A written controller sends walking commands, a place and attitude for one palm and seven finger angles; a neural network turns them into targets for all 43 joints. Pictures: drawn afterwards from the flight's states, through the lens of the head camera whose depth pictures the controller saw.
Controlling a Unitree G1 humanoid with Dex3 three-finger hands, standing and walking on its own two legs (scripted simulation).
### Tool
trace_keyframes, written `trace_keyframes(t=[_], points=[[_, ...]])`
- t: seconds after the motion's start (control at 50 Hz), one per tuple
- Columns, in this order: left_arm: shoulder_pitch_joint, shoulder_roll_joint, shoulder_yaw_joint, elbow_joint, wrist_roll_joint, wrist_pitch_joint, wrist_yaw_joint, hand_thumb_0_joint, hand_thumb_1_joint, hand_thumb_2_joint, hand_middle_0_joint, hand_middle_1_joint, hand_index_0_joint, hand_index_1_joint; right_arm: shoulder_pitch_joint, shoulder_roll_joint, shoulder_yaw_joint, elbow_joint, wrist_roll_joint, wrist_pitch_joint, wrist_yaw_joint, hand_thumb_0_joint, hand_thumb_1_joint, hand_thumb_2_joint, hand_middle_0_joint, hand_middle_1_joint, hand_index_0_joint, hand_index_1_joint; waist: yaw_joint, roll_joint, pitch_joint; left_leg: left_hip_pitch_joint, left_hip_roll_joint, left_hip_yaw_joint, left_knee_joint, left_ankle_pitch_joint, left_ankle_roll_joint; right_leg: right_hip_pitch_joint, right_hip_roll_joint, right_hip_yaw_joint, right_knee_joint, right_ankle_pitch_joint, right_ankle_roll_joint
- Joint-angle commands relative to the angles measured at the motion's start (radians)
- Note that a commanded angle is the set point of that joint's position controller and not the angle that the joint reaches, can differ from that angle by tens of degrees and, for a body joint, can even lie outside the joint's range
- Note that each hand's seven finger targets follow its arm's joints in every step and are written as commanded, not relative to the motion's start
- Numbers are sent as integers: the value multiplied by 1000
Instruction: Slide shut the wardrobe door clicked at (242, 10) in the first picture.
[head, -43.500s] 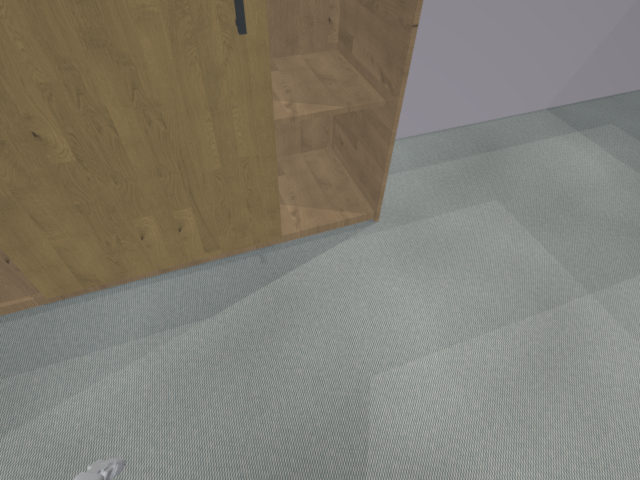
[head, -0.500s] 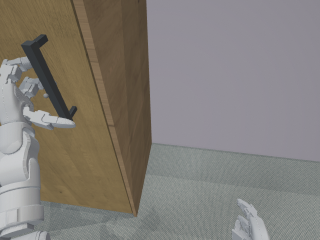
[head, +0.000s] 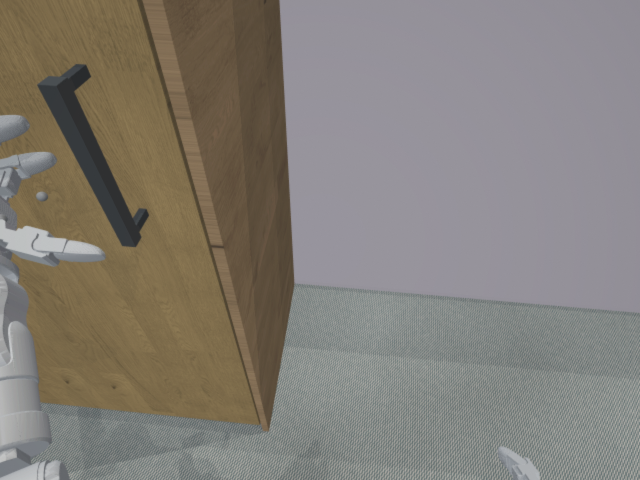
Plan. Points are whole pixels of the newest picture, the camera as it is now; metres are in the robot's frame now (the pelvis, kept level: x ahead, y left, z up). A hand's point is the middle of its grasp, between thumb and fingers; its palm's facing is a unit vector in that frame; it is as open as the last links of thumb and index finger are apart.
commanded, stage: slip the hand off the handle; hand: left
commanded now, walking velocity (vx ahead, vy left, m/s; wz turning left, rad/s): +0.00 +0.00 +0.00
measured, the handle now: (107, 165) +0.38 +0.28 +0.22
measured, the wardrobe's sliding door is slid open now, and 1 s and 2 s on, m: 0.00 0.00 0.00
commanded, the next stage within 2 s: draw the hand back to the body in 0.50 s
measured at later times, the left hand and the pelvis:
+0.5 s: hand out of the picture +0.23 +0.31 +0.22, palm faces +0.46 -0.89 -0.04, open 14.7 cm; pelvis +0.00 -0.01 +0.00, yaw +2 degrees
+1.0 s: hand out of the picture +0.20 +0.28 +0.21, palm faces +0.09 -0.99 -0.10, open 14.6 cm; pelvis +0.01 -0.01 +0.00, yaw +2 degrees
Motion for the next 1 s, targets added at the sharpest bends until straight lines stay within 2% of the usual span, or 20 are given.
trace_keyframes(t=[0.0, 0.02, 0.06, 0.14, 0.24, 0.3, 0.42, 0.48, 0.5, 0.54, 0.6, 0.62, 0.66, 0.7, 0.78, 0.84, 0.88, 0.92, 0.96, 0.98], points=[[-226, 294, 89, -299, -23, -64, 6, 0, -550, 200, -250, -1150, -250, -1150, -131, -133, -48, -178, -1, -69, -4, 0, -900, -900, 200, 300, 200, 300, 53, 78, -204, 100, -14, 7, -98, 194, 29, 66, 21, -48, -72, 167, -42], [-211, 301, 104, -314, -27, -67, 8, 0, -550, 200, -250, -1150, -250, -1150, -133, -131, -49, -178, -2, -70, -3, 0, -900, -900, 200, 300, 200, 300, 54, 59, -205, 100, -14, 9, -98, 198, 29, 76, 21, -48, -71, 174, -41], [-179, 282, 97, -381, -31, -74, 8, 0, -550, 200, -250, -1150, -250, -1150, -146, -126, -48, -186, -5, -76, -2, 0, -900, -900, 200, 300, 200, 300, 57, 91, -222, 117, -17, 13, -93, 203, 29, 77, 22, -47, -66, 180, -40], [-149, 268, 89, -397, -41, -64, 3, 0, -550, 200, -250, -1150, -250, -1150, -152, -125, -43, -171, -2, -87, -8, 0, -900, -900, 200, 300, 200, 300, 41, 85, -155, 103, -19, 13, -96, 154, 30, 49, 22, -46, -82, 140, -37], [-87, 243, 70, -441, -59, -23, -25, 0, -550, 200, -250, -1150, -250, -1150, -165, -119, -35, -176, 0, -100, -20, 0, -900, -900, 200, 300, 200, 300, 41, 100, -127, 111, -24, 8, -97, 129, 33, 47, 18, -45, -93, 124, -38], [-70, 241, 71, -445, -78, -7, -47, 0, -550, 200, -250, -1150, -250, -1150, -174, -119, -31, -176, 3, -106, -28, 0, -900, -900, 200, 300, 200, 300, 35, 47, -103, 104, -28, 11, -93, 101, 36, 43, 15, -40, -110, 94, -31], [-29, 216, 58, -499, -97, 8, -56, 0, -550, 200, -250, -1150, -250, -1150, -194, -109, -19, -185, 1, -127, -33, 0, -900, -900, 200, 300, 200, 300, 49, 75, -73, 108, -33, -4, -96, 76, 32, 36, 13, -42, -115, 59, -35], [28, 231, 81, -569, -94, 5, -49, 0, -550, 200, -250, -1150, -250, -1150, -190, -110, -20, -191, -6, -134, -30, 0, -900, -900, 200, 300, 200, 300, 65, 78, -119, 125, -36, -2, -84, 135, 32, 76, 13, -46, -95, 126, -38], [20, 205, 59, -577, -91, 6, -49, 0, -550, 200, -250, -1150, -250, -1150, -196, -105, -17, -191, -5, -139, -29, 0, -900, -900, 200, 300, 200, 300, 56, 82, -117, 133, -36, 0, -83, 146, 32, 66, 13, -47, -92, 145, -37], [42, 234, 100, -585, -100, 6, -44, 0, -550, 200, -250, -1150, -250, -1150, -188, -108, -20, -185, -8, -141, -30, 0, -900, -900, 200, 300, 200, 300, 63, 71, -128, 130, -35, -1, -80, 171, 31, 80, 15, -49, -87, 176, -36], [36, 217, 91, -584, -106, 9, -46, 0, -550, 200, -250, -1150, -250, -1150, -190, -105, -15, -180, -8, -143, -31, 0, -900, -900, 200, 300, 200, 300, 59, 77, -110, 122, -37, -2, -81, 173, 27, 76, 14, -52, -86, 180, -35], [149, 240, 31, -481, -86, 96, -125, 0, -550, 200, -250, -1150, -250, -1150, -177, -124, -14, -176, 8, -140, -35, 0, -900, -900, 200, 300, 200, 300, 51, 99, -106, 131, -26, -2, -101, 152, 34, 101, 11, -49, -96, 185, -36], [86, 291, 66, -585, -109, 159, -183, 0, -550, 200, -250, -1150, -250, -1150, -195, -122, -12, -207, 20, -136, -47, 0, -900, -900, 200, 300, 200, 300, 59, 117, -128, 143, -33, -1, -96, 186, 40, 127, 10, -49, -100, 226, -35], [90, 293, 61, -587, -122, 211, -223, 0, -550, 200, -250, -1150, -250, -1150, -204, -125, -8, -217, 25, -143, -50, 0, -900, -900, 200, 300, 200, 300, 55, 86, -117, 151, -31, -6, -93, 195, 44, 125, 13, -52, -107, 235, -31], [171, 355, 118, -622, -169, 294, -327, 0, -550, 200, -250, -1150, -250, -1150, -219, -134, -2, -244, 35, -157, -38, 0, -900, -900, 200, 300, 200, 300, 75, 73, -155, 187, -33, -10, -86, 258, 48, 173, 21, -59, -105, 304, -32], [216, 367, 147, -593, -216, 319, -395, 0, -550, 200, -250, -1150, -250, -1150, -216, -133, 6, -258, 44, -169, -21, 0, -900, -900, 200, 300, 200, 300, 74, 44, -129, 193, -35, -19, -96, 255, 48, 159, 32, -64, -115, 308, -30], [227, 363, 165, -606, -241, 322, -409, 0, -550, 200, -250, -1150, -250, -1150, -218, -128, 6, -267, 46, -176, -11, 0, -900, -900, 200, 300, 200, 300, 81, 55, -118, 198, -38, -19, -98, 249, 44, 151, 40, -62, -122, 290, -31], [255, 332, 154, -574, -248, 329, -392, 0, -550, 200, -250, -1150, -250, -1150, -207, -126, 6, -267, 47, -176, -1, 0, -900, -900, 200, 300, 200, 300, 76, 57, -62, 179, -34, -20, -110, 218, 39, 116, 42, -68, -135, 244, -30], [268, 300, 126, -544, -240, 341, -376, 0, -550, 200, -250, -1150, -250, -1150, -200, -134, 3, -263, 50, -173, 7, 0, -900, -900, 200, 300, 200, 300, 66, 41, -11, 161, -31, -19, -118, 172, 38, 80, 43, -69, -150, 177, -28], [257, 277, 105, -556, -236, 346, -366, 0, -550, 200, -250, -1150, -250, -1150, -205, -132, 1, -262, 52, -172, 10, 0, -900, -900, 200, 300, 200, 300, 65, 71, 8, 160, -31, -16, -120, 153, 35, 73, 41, -62, -160, 146, -31]])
